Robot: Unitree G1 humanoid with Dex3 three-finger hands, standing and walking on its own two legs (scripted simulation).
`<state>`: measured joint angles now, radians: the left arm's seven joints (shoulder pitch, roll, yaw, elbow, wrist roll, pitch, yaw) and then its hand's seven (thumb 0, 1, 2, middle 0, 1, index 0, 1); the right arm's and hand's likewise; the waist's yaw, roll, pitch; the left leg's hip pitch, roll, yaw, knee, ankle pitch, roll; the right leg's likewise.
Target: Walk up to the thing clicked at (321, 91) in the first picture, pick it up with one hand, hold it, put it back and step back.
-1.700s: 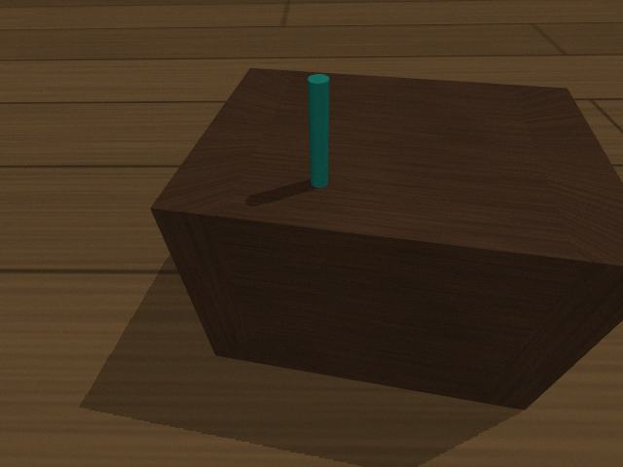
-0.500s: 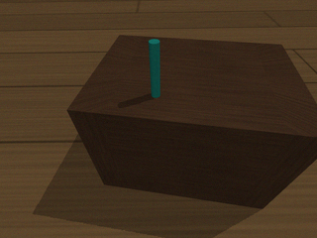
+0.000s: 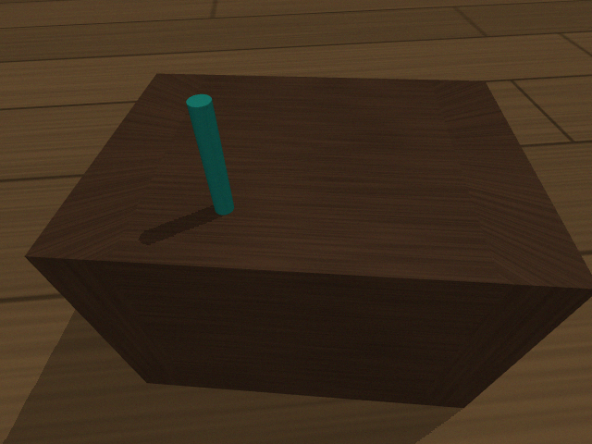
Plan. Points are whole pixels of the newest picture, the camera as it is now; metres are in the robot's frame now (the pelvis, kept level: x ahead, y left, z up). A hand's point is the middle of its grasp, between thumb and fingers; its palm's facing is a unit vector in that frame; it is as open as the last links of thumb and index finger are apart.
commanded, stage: walk up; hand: left
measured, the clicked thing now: (213, 161) +0.58 +0.20 +0.06
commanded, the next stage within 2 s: stand in 1.50 s
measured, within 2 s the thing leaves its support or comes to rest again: neither
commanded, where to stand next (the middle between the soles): +0.12 +0.01 m, yaw -2 degrees
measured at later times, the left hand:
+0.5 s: hand (167, 402) +0.23 +0.24 -0.14, palm faces -0.09 -0.91 -0.40, open 7.4 cm
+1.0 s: hand (166, 419) +0.20 +0.24 -0.14, palm faces -0.07 -0.94 -0.33, open 7.4 cm
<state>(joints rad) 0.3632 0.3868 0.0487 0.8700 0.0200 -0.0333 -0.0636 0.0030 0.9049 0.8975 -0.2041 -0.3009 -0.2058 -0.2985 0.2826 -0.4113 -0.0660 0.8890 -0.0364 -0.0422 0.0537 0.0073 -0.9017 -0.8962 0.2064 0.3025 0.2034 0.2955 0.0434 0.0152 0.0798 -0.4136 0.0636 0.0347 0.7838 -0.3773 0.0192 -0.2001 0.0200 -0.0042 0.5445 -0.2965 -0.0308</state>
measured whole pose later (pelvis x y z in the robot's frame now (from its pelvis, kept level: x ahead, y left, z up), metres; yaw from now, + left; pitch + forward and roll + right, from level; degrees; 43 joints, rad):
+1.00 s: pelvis +0.09 -0.01 +0.02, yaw -4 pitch -3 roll +0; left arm 0.06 0.35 0.01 1.15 0.00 -0.01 -0.01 0.00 0.91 0.90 -0.20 -0.30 -0.20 -0.30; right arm 0.08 -0.35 -0.01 1.14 -0.01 -0.01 0.01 0.01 -0.90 -0.90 0.21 0.30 0.20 0.30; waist 0.00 -0.01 0.06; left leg -0.09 0.04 0.06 0.34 -0.19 -0.02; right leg -0.13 -0.01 0.01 0.36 -0.17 0.01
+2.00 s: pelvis +0.11 +0.00 +0.02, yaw -3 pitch -2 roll +0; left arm 0.10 0.35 -0.01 1.12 0.01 -0.01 -0.01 0.00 0.91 0.90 -0.20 -0.30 -0.20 -0.30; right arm 0.10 -0.35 -0.01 1.13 -0.01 -0.01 0.01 0.01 -0.90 -0.90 0.21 0.30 0.20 0.30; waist 0.00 0.00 0.05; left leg -0.08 0.03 0.04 0.31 -0.19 -0.02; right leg -0.11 -0.03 -0.01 0.32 -0.17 0.02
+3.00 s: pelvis +0.10 +0.00 +0.02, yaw -2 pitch -3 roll +0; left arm 0.12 0.36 -0.01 1.12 0.01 -0.01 -0.01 0.00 0.91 0.90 -0.20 -0.30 -0.20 -0.30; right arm 0.12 -0.35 -0.01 1.13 -0.02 -0.01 0.01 0.01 -0.90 -0.90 0.21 0.30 0.20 0.30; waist 0.00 0.00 0.05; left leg -0.08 0.03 0.03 0.31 -0.19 -0.02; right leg -0.11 -0.03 -0.01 0.33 -0.17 0.02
